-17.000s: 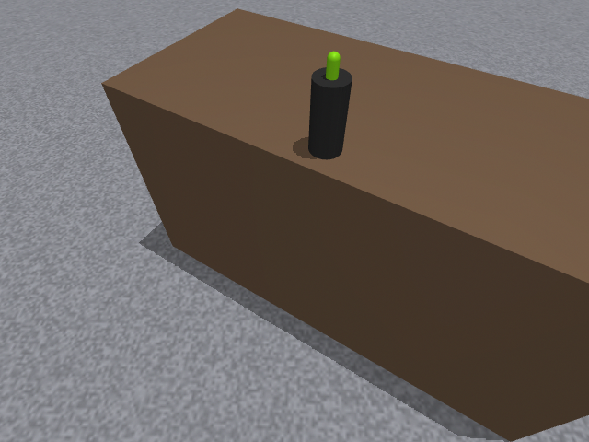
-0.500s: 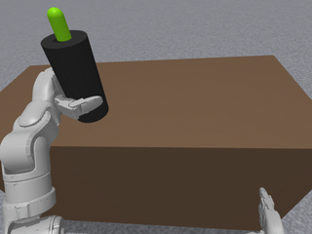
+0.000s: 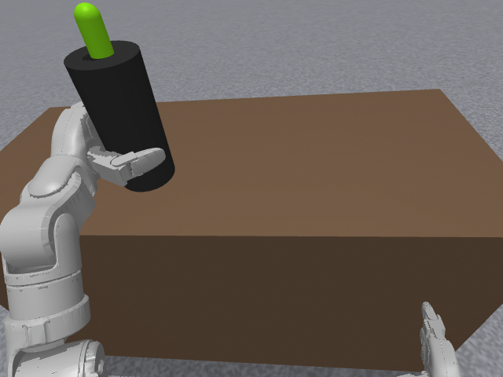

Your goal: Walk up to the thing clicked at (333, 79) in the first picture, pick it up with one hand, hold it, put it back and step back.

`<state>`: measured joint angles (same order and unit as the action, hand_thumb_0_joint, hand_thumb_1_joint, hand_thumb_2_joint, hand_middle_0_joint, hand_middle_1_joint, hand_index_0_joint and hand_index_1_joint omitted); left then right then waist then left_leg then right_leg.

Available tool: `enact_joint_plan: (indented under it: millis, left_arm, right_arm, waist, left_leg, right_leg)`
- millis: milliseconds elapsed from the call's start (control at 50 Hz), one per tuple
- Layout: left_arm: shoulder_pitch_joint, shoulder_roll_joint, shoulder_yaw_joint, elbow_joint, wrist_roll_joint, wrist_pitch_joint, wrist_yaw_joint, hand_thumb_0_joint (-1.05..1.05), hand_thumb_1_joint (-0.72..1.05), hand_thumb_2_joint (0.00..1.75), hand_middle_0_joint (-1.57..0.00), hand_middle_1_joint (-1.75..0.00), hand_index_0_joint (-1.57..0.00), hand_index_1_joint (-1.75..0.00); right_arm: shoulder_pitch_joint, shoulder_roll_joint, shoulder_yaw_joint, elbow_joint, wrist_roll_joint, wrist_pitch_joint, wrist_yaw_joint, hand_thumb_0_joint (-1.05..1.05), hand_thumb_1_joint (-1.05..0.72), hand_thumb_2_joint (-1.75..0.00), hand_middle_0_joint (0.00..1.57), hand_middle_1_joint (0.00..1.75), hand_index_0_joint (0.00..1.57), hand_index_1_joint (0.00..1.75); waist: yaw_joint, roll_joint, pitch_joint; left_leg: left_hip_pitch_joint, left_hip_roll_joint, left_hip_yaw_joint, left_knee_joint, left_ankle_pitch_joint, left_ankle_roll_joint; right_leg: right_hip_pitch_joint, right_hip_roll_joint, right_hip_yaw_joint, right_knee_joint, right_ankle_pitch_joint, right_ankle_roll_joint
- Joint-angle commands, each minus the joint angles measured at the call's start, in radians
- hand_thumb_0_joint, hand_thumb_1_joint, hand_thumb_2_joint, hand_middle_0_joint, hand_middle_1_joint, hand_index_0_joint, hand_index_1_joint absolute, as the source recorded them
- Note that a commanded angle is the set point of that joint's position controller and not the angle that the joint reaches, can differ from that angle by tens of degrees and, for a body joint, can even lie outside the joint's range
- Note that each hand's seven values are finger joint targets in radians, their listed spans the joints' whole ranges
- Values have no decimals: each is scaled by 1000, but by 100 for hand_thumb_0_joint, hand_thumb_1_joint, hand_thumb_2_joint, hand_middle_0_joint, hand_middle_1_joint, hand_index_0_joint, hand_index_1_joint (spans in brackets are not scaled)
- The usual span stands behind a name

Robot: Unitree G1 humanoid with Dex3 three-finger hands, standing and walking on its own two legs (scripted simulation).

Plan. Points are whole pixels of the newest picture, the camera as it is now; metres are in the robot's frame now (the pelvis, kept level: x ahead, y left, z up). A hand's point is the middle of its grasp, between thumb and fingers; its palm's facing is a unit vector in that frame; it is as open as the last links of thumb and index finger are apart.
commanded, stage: hold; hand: left
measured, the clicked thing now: (122, 106) +0.32 +0.16 +0.32
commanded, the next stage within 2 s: crouch in 1.02 s
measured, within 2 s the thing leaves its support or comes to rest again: neither
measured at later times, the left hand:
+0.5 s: hand (130, 142) +0.32 +0.16 +0.27, palm faces +0.11 -0.99 -0.04, open 10.8 cm
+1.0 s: hand (130, 140) +0.33 +0.17 +0.27, palm faces +0.12 -0.99 -0.04, open 10.8 cm
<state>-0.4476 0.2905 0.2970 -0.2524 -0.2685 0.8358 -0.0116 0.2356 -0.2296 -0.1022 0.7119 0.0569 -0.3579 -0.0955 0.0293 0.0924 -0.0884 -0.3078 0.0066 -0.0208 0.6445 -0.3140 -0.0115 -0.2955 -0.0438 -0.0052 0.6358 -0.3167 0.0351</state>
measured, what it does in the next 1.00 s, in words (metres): stands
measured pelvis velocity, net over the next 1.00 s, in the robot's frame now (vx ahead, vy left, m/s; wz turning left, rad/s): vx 0.00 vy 0.00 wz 0.00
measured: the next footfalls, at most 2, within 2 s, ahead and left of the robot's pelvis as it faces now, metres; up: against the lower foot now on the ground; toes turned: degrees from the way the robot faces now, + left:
none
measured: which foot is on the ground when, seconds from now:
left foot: down 0.00-1.00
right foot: down 0.00-1.00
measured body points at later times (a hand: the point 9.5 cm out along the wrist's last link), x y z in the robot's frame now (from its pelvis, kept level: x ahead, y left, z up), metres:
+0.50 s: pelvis +0.00 +0.00 +0.00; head -0.04 -0.04 +0.45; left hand +0.31 +0.22 +0.27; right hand +0.18 -0.26 -0.07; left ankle +0.02 +0.13 -0.72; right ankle +0.01 -0.14 -0.72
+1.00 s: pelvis +0.00 +0.00 +0.00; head -0.04 -0.04 +0.45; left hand +0.32 +0.22 +0.27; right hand +0.17 -0.26 -0.07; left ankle +0.02 +0.13 -0.72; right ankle +0.01 -0.14 -0.72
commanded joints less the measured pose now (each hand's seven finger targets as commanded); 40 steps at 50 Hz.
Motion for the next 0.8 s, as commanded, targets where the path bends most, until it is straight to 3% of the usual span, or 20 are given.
enact_joint_plan:
  millis: [0,60,100,200,220,260,300,340,400,460,500,540,560,580,600,620,640,720,740,780]
  left_arm:
    - [-540,247,131,-274,-11,-123,8,0,8,133,-130,-149,-132,-150]
    - [-532,237,129,-279,-16,-120,10,0,6,133,-129,-150,-132,-150]
    - [-535,229,125,-279,-17,-123,7,0,6,134,-130,-150,-132,-151]
    - [-521,225,115,-280,-14,-134,1,0,5,133,-129,-150,-132,-150]
    - [-499,181,77,-256,-11,-128,-1,0,6,132,-128,-148,-130,-148]
    - [-545,245,118,-331,-7,-143,2,0,4,132,-128,-148,-130,-149]
    - [-561,240,107,-365,-6,-147,4,0,5,133,-129,-149,-131,-150]
    - [-554,258,135,-329,-11,-148,7,0,4,134,-128,-149,-131,-150]
    - [-533,216,108,-273,-16,-138,4,0,3,134,-128,-150,-131,-151]
    - [-538,222,104,-240,-12,-129,3,0,5,133,-128,-148,-130,-149]
    - [-589,254,115,-318,-9,-133,5,0,7,134,-129,-149,-131,-150]
    - [-564,227,101,-270,-13,-124,-1,0,6,134,-128,-149,-131,-150]
    - [-579,245,118,-248,-13,-120,-1,0,8,135,-129,-150,-132,-151]
    - [-583,235,103,-235,-10,-115,0,0,5,135,-130,-151,-132,-151]
    - [-598,261,131,-230,-14,-117,-1,0,5,136,-130,-151,-133,-152]
    - [-612,248,111,-249,-10,-116,0,0,6,135,-128,-150,-131,-150]
    - [-618,275,134,-234,-12,-114,2,0,6,134,-128,-149,-131,-149]
    - [-581,207,93,-160,-14,-112,0,0,5,134,-128,-150,-131,-150]
    - [-617,271,142,-210,-15,-118,3,0,5,134,-129,-149,-131,-150]
    - [-583,234,115,-169,-13,-116,0,0,4,133,-129,-150,-131,-150]
  right_arm:
    - [-121,-105,-39,-151,6,-60,2,0,53,-6,5,5,5,5]
    - [-133,-111,-44,-163,7,-58,3,0,53,-6,5,5,5,5]
    - [-138,-89,-20,-190,8,-57,7,0,53,-6,5,5,5,5]
    - [-120,-110,-40,-188,6,-58,4,0,53,-6,5,5,5,5]
    - [-160,-88,-11,-217,8,-63,6,0,53,-6,5,5,5,5]
    - [-120,-119,-49,-183,4,-63,-2,0,53,-6,5,5,5,5]
    - [-126,-92,-21,-188,3,-67,2,0,53,-6,5,5,5,5]
    - [-143,-106,-34,-204,1,-72,-6,0,53,-6,5,5,5,5]
    - [-147,-102,-30,-187,-1,-78,-13,0,52,-6,5,5,5,5]
    - [-158,-99,-23,-199,0,-85,-15,0,53,-6,5,5,5,5]
    - [-116,-89,-24,-150,1,-78,-13,0,53,-6,5,5,5,5]
    - [-132,-100,-27,-181,3,-82,-10,0,53,-6,5,5,5,5]
    - [-120,-125,-51,-168,1,-81,-11,0,53,-6,5,5,5,5]
    - [-149,-106,-27,-188,3,-82,-7,0,53,-6,5,5,5,5]
    - [-115,-113,-40,-167,2,-77,-8,0,53,-6,5,5,5,5]
    - [-171,-99,-16,-211,5,-84,-5,0,53,-6,5,5,5,5]
    - [-125,-116,-45,-153,4,-78,-9,0,53,-6,5,5,5,5]
    - [-184,-109,-30,-217,9,-83,-2,0,53,-6,5,5,5,5]
    - [-120,-114,-40,-170,7,-75,-3,0,53,-6,5,5,5,5]
    - [-147,-97,-22,-233,11,-79,2,0,53,-6,5,5,5,5]
  waist:
    - [12,-55,-245]
    - [16,-67,-249]
    - [13,-59,-238]
    - [1,-62,-252]
    - [7,-56,-230]
    - [-5,-39,-263]
    - [4,-14,-261]
    - [-2,-51,-262]
    - [-11,-59,-228]
    - [-8,-62,-235]
    - [-1,-22,-256]
    - [0,-52,-232]
    - [-7,-65,-235]
    - [1,-56,-233]
    - [-7,-78,-230]
    - [10,-49,-234]
    - [4,-39,-231]
    - [11,-75,-231]
    - [12,-80,-248]
    - [9,-98,-238]
  left_leg:
    - [124,-29,22,-85,201,18]
    - [122,-30,22,-85,204,20]
    - [121,-28,21,-88,193,19]
    - [128,-29,23,-85,192,21]
    - [120,-31,26,-87,191,19]
    - [144,-27,23,-82,204,17]
    - [145,-28,21,-86,194,15]
    - [139,-26,18,-84,193,19]
    - [125,-29,23,-84,169,21]
    - [118,-33,27,-83,170,23]
    - [135,-34,27,-87,170,18]
    - [127,-27,21,-92,164,17]
    - [128,-23,14,-96,157,18]
    - [121,-28,19,-92,162,19]
    - [120,-28,20,-91,156,23]
    - [114,-30,21,-97,159,18]
    - [115,-31,24,-95,147,19]
    - [102,-30,22,-95,162,20]
    - [109,-30,24,-89,170,22]
    - [106,-33,29,-82,187,26]
  right_leg:
    - [10,43,-59,-94,185,-25]
    - [21,42,-60,-96,190,-23]
    - [15,42,-60,-99,180,-23]
    - [13,41,-57,-99,182,-23]
    - [4,43,-60,-101,180,-23]
    - [4,44,-57,-94,190,-25]
    - [6,42,-58,-94,181,-27]
    - [17,43,-58,-95,183,-23]
    - [-4,43,-58,-101,165,-21]
    - [0,41,-57,-101,169,-20]
    - [-2,41,-58,-99,166,-24]
    - [-4,45,-63,-99,156,-25]
    - [-3,46,-63,-100,154,-23]
    - [-1,43,-60,-100,159,-24]
    - [0,42,-58,-105,156,-21]
    - [6,42,-59,-101,155,-25]
    - [-6,41,-58,-105,143,-23]
    - [7,43,-62,-100,156,-24]
    - [10,43,-60,-102,160,-22]
    - [18,39,-59,-104,179,-19]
